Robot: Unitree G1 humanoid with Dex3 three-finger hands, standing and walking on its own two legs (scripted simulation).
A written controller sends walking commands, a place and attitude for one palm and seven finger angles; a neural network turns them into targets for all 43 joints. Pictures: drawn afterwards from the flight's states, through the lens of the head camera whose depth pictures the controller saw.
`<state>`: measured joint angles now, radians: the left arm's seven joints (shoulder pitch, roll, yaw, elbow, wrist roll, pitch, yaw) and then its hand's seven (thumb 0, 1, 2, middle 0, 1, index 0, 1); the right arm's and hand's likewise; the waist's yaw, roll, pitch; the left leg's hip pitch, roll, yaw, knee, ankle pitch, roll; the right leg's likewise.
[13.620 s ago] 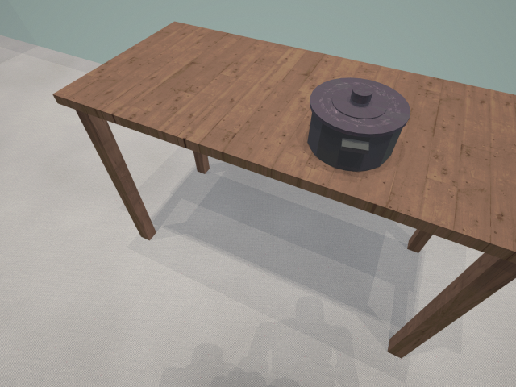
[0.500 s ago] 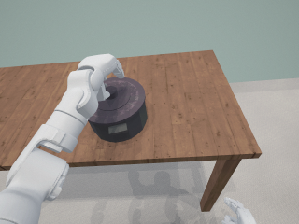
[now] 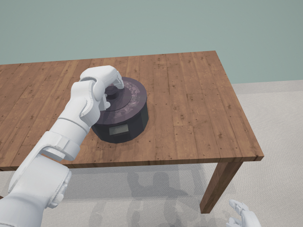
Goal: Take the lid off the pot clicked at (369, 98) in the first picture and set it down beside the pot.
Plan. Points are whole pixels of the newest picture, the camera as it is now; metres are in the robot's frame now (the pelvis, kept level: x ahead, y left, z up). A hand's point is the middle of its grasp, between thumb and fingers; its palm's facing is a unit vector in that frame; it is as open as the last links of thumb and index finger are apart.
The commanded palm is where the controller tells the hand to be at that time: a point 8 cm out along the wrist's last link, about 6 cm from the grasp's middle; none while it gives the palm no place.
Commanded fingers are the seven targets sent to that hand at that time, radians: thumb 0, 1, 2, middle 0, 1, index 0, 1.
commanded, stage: lower the open fingers around the knob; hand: left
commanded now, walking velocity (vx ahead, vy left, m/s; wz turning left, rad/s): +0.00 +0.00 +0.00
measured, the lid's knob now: (111, 92) +0.46 +0.13 +0.12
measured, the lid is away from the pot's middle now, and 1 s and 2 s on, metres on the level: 0.00 0.00 0.00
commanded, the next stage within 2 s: close the fingers and squeeze the knob in 0.12 s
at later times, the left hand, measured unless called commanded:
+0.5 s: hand (109, 94) +0.43 +0.13 +0.14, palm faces -0.28 -0.09 -0.95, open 9.6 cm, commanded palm +0.41 +0.13 +0.20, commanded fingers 0.00 -0.03 1.16 -0.65 -0.70 -0.65 -0.70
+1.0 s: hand (109, 94) +0.43 +0.13 +0.14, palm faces -0.28 -0.09 -0.95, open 7.5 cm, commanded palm +0.42 +0.14 +0.20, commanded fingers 0.00 0.29 0.91 -0.75 -0.95 -0.75 -0.95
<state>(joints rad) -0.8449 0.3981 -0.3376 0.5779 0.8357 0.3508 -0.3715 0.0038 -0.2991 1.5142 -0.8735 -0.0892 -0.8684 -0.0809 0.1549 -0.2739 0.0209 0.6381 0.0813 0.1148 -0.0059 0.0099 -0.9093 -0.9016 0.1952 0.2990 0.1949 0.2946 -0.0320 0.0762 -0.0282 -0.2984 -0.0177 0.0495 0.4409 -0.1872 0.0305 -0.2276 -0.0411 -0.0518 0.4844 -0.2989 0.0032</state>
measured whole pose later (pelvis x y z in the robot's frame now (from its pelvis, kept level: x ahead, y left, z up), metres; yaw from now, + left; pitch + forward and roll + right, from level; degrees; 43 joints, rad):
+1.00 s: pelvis +0.00 +0.00 +0.00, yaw +0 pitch +3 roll +1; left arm -0.86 0.38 -0.34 0.60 0.84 0.36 -0.36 0.00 0.17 1.02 -0.69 -0.88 -0.70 -0.88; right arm 0.15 -0.27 0.03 0.64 0.08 0.13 -0.01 0.01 -0.91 -0.90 0.20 0.30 0.20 0.29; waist -0.03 0.08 -0.03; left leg -0.30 -0.02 0.05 0.44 -0.19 0.03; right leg -0.23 -0.04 -0.05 0.48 -0.30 0.00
